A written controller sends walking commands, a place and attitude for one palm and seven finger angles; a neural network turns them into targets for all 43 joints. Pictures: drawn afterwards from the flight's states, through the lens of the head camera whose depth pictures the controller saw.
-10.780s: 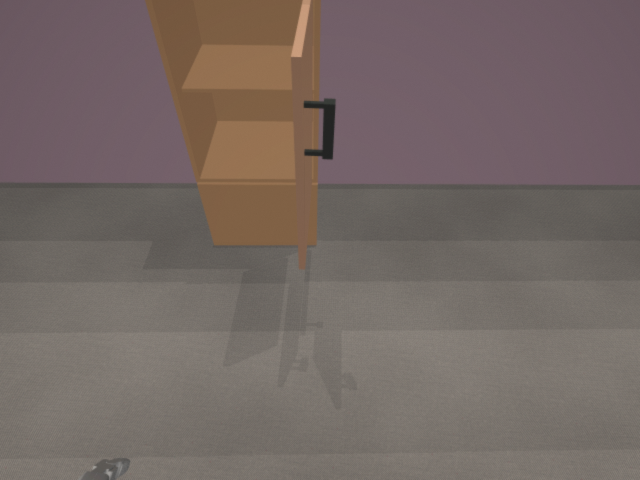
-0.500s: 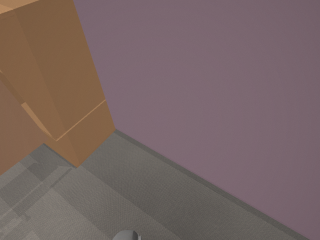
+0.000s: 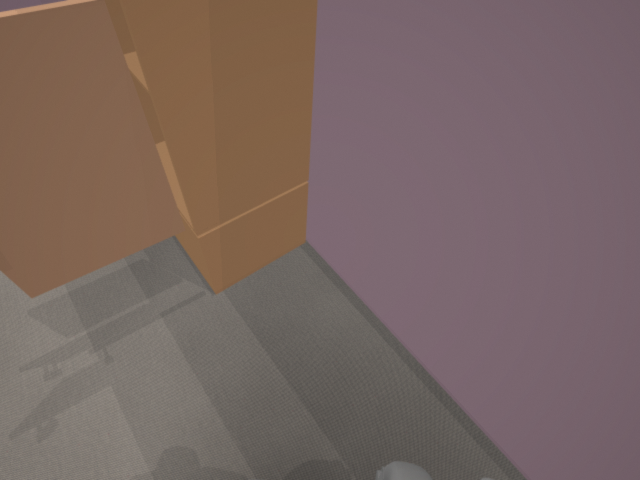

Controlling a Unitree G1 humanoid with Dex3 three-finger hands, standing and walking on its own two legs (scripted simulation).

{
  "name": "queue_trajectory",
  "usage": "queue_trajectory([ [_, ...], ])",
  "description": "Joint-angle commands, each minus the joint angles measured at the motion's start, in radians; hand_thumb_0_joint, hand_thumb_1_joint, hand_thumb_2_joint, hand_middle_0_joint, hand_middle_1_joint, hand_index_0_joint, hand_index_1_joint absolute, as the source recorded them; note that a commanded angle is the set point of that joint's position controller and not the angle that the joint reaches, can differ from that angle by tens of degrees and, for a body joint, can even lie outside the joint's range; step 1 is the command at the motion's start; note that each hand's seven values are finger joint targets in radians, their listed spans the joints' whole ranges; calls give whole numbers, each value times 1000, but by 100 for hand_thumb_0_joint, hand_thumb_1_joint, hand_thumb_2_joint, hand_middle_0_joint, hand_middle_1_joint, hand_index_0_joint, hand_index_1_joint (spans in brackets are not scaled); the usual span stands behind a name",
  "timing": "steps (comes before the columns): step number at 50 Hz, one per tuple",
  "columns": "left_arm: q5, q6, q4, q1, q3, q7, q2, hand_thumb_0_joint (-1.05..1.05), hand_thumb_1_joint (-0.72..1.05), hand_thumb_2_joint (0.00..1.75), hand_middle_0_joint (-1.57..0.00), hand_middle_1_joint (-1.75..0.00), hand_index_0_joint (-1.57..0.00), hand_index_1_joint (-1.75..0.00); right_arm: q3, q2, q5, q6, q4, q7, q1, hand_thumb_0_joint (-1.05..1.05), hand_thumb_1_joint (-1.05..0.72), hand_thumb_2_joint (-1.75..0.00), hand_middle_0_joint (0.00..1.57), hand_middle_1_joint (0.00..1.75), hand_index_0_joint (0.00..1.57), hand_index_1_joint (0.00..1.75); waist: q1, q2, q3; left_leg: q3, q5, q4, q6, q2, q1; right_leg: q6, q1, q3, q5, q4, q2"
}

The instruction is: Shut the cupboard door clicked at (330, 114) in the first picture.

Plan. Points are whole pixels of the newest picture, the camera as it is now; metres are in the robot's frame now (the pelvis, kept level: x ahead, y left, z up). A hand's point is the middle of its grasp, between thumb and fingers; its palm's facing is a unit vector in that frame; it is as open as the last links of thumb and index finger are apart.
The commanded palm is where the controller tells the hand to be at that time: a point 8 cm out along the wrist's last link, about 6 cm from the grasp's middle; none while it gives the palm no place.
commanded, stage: turn to face it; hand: left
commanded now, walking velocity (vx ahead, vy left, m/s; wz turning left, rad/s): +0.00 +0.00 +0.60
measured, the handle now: out of the picture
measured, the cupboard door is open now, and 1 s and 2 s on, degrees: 87 87 87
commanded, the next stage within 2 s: take the last steps up to it in 0.92 s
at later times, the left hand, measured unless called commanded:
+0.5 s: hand out of the picture +0.04 +0.14 -0.14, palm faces +0.30 -0.91 -0.30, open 7.4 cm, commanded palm none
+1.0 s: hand out of the picture -0.09 +0.18 -0.17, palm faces +0.55 -0.79 -0.26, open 7.4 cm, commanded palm none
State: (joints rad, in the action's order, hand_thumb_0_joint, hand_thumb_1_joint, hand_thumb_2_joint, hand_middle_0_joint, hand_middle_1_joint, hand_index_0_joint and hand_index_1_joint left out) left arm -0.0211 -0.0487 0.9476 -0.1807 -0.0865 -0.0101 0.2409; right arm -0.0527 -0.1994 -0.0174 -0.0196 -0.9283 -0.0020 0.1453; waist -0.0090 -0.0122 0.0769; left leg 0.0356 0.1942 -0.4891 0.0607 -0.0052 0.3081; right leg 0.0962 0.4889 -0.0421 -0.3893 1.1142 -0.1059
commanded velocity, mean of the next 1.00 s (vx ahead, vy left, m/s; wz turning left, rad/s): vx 0.00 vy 0.00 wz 0.45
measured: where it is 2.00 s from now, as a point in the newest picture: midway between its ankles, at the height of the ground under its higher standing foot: outside the picture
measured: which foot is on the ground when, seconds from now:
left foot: down 0.00-0.28, up 0.30-0.70, down 0.72-1.00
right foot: up 0.00-0.26, down 0.28-0.74, up 0.76-1.00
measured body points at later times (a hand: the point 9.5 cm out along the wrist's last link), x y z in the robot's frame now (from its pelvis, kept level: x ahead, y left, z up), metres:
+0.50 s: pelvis +0.00 -0.07 +0.00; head +0.04 -0.11 +0.45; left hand +0.02 +0.19 -0.11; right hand +0.13 -0.32 -0.16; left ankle -0.07 +0.07 -0.64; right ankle +0.02 -0.18 -0.74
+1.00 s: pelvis -0.02 -0.04 +0.00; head +0.00 -0.01 +0.45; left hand -0.12 +0.22 -0.15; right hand +0.20 -0.19 -0.13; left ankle -0.09 +0.05 -0.74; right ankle +0.05 -0.17 -0.67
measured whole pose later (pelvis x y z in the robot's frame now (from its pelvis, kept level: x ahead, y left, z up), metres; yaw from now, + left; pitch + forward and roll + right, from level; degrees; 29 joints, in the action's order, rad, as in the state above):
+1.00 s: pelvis -0.02 -0.04 +0.00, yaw +31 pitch -1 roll -1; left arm -0.01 -0.07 0.96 -0.20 -0.06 -0.02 0.26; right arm -0.03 -0.19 -0.01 -0.03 -0.94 -0.01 0.12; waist -0.03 -0.01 0.09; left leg 0.01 0.26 -0.44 0.03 0.00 0.16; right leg 0.10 0.43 -0.04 -0.42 1.00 -0.10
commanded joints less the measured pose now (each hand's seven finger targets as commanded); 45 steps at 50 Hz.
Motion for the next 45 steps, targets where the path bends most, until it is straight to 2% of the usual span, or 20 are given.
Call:
queue_trajectory([
  [1,7,23,-85,13,-11,-10,75,0,90,90,-20,-30,-20,-30,-52,-196,0,16,50,-10,83,0,-90,-90,20,30,20,30,38,113,-156,-295,-327,164,106,244,-210,9,45,35,-5,-67,2],
  [8,18,24,-135,55,1,-19,70,0,90,90,-20,-30,-20,-30,-68,-216,-8,-4,56,-4,81,0,-90,-90,20,30,20,30,46,169,-147,-404,-333,124,121,222,-154,-8,-77,39,-69,-316,56],
  [11,23,35,-123,-24,0,-22,87,0,90,90,-20,-30,-20,-30,-73,-214,-2,-11,72,0,31,0,-90,-90,20,30,20,30,3,156,-167,-408,-335,62,80,169,-51,-21,-272,20,57,-551,88],
  [12,22,41,-114,-70,-7,-26,104,0,90,90,-20,-30,-20,-30,-71,-197,4,-13,81,2,11,0,-90,-90,20,30,20,30,-25,125,-173,-388,-221,19,38,128,45,-27,-401,26,155,-700,64],
  [13,7,50,-114,-106,-22,-32,179,0,90,90,-20,-30,-20,-30,-62,-132,14,-14,92,8,24,0,-90,-90,20,30,20,30,-43,-90,-188,-286,42,-139,-36,23,224,-79,-553,203,108,-853,-125],
  [14,-5,49,-127,-93,-32,-34,261,0,90,90,-20,-30,-20,-30,-58,-95,11,-13,119,8,12,0,-90,-90,20,30,20,30,-48,-318,-134,-105,372,-387,-110,-106,348,-191,-493,439,186,-897,-382],
  [15,3,45,-147,-49,-20,-36,247,0,90,90,-20,-30,-20,-30,-72,-154,-1,-20,110,9,9,0,-90,-90,20,30,20,30,-28,-204,-107,-151,375,-570,-97,-47,296,-240,-333,380,209,-883,-403],
  [18,6,50,-173,98,1,-31,145,0,90,90,-20,-30,-20,-30,-74,-139,-8,-45,55,26,57,0,-90,-90,20,30,20,30,51,-152,-3,-115,201,-767,-114,5,273,-196,-211,155,216,-853,-238],
  [20,4,57,-171,80,7,-27,123,0,90,90,-20,-30,-20,-30,-69,-128,-7,-46,50,32,85,0,-90,-90,20,30,20,30,53,-183,-11,-78,147,-784,-129,10,271,-184,-241,53,286,-822,-199],
  [24,0,56,-137,-18,1,-30,141,0,90,90,-20,-30,-20,-30,-57,-119,-3,-47,67,33,13,0,-90,-90,20,30,20,30,3,-169,-38,-35,178,-645,-148,32,268,-201,-357,17,369,-794,-224],
  [29,-9,48,-94,-113,-12,-23,186,0,90,90,-20,-30,-20,-30,-30,-98,5,-32,94,29,-75,0,-90,-90,20,30,20,30,-52,-198,-85,36,267,-353,-140,21,156,-221,-444,-19,662,-701,-252],
  [32,-9,44,-76,-123,-19,-21,202,0,90,90,-20,-30,-20,-30,-23,-96,10,-21,91,22,-50,0,-90,-90,20,30,20,30,-49,-252,-124,68,257,-205,-120,4,67,-204,-472,-36,770,-639,-255],
  [34,-1,41,-74,-90,-20,-19,200,0,90,90,-20,-30,-20,-30,-24,-114,9,-12,72,18,12,0,-90,-90,20,30,20,30,-5,-228,-159,79,99,-25,-107,-2,-59,-153,-439,-84,726,-561,-229],
  [35,10,38,-78,-76,-19,-18,184,0,90,90,-20,-30,-20,-30,-33,-154,5,-1,56,17,64,0,-90,-90,20,30,20,30,30,-142,-194,52,-67,119,-89,32,-210,-108,-355,-118,654,-447,-207],
  [36,17,36,-103,-77,-8,-13,129,0,90,90,-20,-30,-20,-30,-57,-253,-3,9,54,12,103,0,-90,-90,20,30,20,30,58,137,-244,-206,-356,142,-9,240,-415,-41,-107,-152,286,-251,-98],
  [37,14,30,-138,-24,19,-11,71,0,90,90,-20,-30,-20,-30,-73,-327,4,4,39,2,158,0,-90,-90,20,30,20,30,92,323,-238,-390,-820,111,118,424,-458,-6,78,-89,-269,-107,-21],
  [38,8,18,-134,-1,13,-19,100,0,90,90,-20,-30,-20,-30,-63,-304,2,-5,23,-1,169,0,-90,-90,20,30,20,30,89,217,-223,-284,-796,78,159,430,-401,-24,44,-15,-262,-43,-39],
  [40,10,9,-92,14,8,-18,93,0,90,90,-20,-30,-20,-30,-46,-240,-2,0,33,-20,64,0,-90,-90,20,30,20,30,52,254,-126,-222,-743,94,128,320,-307,-15,63,13,-148,5,-35],
  [43,12,12,-55,-29,9,-7,92,0,90,90,-20,-30,-20,-30,-31,-205,1,5,49,-20,8,0,-90,-90,20,30,20,30,20,182,-85,-143,-654,109,86,249,-251,-6,25,0,-48,-2,-14],
  [45,12,10,-47,-40,13,-7,86,0,90,90,-20,-30,-20,-30,-28,-203,3,8,43,-19,22,0,-90,-90,20,30,20,30,15,161,-91,-146,-617,127,85,236,-257,-1,13,-2,-18,-39,-1],
])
